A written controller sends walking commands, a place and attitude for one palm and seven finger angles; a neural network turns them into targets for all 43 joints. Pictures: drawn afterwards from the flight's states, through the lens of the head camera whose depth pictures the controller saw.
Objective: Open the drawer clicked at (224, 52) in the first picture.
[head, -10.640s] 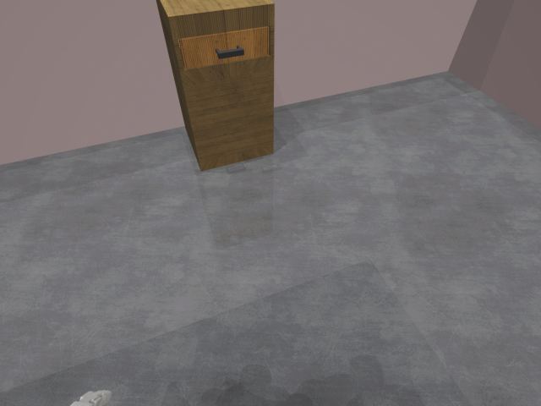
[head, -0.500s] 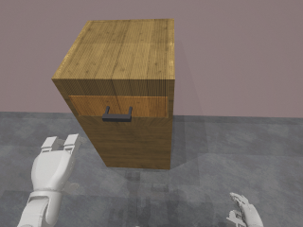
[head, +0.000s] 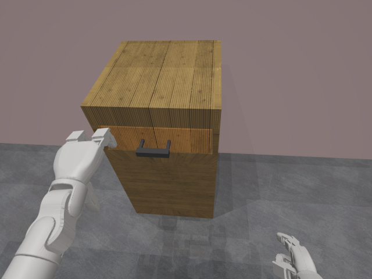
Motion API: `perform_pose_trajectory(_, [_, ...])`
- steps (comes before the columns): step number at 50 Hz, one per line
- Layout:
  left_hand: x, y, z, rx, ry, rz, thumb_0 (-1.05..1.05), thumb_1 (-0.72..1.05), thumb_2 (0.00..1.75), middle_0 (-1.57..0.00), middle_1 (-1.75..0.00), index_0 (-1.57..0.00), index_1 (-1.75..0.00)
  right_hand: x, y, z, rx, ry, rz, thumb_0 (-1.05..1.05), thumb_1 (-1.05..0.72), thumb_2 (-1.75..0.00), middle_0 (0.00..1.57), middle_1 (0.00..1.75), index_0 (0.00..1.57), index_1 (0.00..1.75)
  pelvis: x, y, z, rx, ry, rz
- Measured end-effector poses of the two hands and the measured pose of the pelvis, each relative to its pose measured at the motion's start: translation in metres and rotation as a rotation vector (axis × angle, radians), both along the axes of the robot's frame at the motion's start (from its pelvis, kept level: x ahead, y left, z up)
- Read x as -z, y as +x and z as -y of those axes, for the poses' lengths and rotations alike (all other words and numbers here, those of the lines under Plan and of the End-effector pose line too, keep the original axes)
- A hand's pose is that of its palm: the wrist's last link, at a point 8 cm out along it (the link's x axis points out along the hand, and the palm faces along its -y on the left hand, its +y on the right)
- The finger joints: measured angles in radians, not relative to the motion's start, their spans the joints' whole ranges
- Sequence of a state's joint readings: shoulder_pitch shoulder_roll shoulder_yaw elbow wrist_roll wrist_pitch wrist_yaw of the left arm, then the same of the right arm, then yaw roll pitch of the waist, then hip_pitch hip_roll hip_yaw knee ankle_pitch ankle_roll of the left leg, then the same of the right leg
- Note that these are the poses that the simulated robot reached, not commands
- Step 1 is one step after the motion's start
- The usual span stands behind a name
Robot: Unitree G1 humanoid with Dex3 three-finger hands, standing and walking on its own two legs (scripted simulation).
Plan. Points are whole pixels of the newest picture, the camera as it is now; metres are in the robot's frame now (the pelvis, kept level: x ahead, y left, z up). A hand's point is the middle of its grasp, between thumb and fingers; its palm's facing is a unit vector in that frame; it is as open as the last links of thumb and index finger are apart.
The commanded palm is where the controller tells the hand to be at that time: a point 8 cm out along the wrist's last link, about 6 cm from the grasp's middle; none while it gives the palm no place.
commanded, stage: raise the hand with hooked fingers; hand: left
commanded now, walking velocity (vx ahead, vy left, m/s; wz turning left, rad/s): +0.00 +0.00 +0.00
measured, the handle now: (154, 147) +0.53 +0.19 -0.11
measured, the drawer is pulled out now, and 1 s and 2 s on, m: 0.00 0.00 0.00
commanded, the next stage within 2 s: move the hooked fingers above the handle in 0.40 s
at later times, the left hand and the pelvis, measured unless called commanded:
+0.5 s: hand (91, 176) +0.29 +0.24 +0.08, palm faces +0.06 -0.09 -0.99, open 13.8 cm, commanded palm +0.27 +0.24 +0.14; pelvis -0.02 +0.00 +0.00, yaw +0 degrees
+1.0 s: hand (121, 163) +0.36 +0.21 +0.04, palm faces -0.01 -0.07 -1.00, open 13.8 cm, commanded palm +0.34 +0.21 +0.09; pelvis -0.01 -0.01 -0.01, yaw -1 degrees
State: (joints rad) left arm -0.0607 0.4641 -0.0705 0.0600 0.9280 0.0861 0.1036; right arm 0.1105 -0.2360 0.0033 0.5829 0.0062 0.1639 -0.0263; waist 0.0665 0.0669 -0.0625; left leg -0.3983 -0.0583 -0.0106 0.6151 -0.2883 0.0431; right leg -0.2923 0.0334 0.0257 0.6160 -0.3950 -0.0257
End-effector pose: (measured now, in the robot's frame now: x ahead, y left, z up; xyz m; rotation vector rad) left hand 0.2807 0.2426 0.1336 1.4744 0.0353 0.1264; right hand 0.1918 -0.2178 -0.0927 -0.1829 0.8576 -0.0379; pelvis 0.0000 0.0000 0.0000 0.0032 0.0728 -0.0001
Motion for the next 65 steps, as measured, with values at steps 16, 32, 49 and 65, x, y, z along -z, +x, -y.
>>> perform_pose_trajectory(16, [0.005, -0.013, 0.005, 0.079, -0.007, -0.015, 0.00, -0.49, 0.30, -0.32, -1.20, -0.32, -1.20, 0.009, -0.042, 0.015, 0.041, -0.025, -0.079, 0.01, -0.90, -0.90, 0.20, 0.30, 0.20, 0.30, -0.002, -0.013, -0.002, 0.005, -0.003, 0.010])
perform_pose_trajectory(32, [0.012, -0.006, 0.008, 0.053, -0.007, -0.043, 0.00, -0.49, 0.30, -0.32, -1.20, -0.32, -1.20, 0.007, -0.036, 0.009, 0.034, -0.008, -0.042, 0.01, -0.90, -0.90, 0.20, 0.30, 0.20, 0.30, -0.001, -0.017, 0.000, -0.003, -0.001, 0.009])
perform_pose_trajectory(49, [0.042, 0.057, 0.031, 0.058, 0.026, -0.063, 0.00, -0.49, 0.30, -0.32, -1.20, -0.32, -1.20, 0.027, -0.067, 0.031, 0.123, -0.032, -0.154, 0.00, -0.90, -0.90, 0.20, 0.30, 0.20, 0.30, 0.007, -0.009, 0.007, 0.010, 0.000, -0.071])
perform_pose_trajectory(65, [0.072, 0.089, 0.046, 0.078, 0.038, -0.052, 0.00, -0.49, 0.30, -0.32, -1.20, -0.32, -1.20, 0.044, -0.104, 0.057, 0.219, -0.064, -0.274, 0.00, -0.91, -0.90, 0.20, 0.30, 0.20, 0.30, 0.017, 0.001, 0.011, 0.020, 0.001, -0.145])
